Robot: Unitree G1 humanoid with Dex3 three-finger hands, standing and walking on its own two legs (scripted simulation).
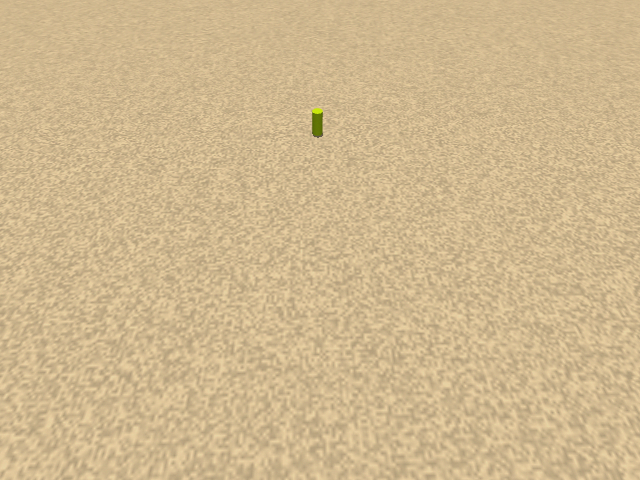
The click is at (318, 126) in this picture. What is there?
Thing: squat round
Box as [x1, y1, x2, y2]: [312, 108, 322, 135]
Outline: 315,108 312,110 312,133 315,135 321,134 322,110
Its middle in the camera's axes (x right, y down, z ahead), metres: -0.01 -0.61 +2.14
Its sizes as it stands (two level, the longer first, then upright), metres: 0.057 0.057 0.137
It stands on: the floor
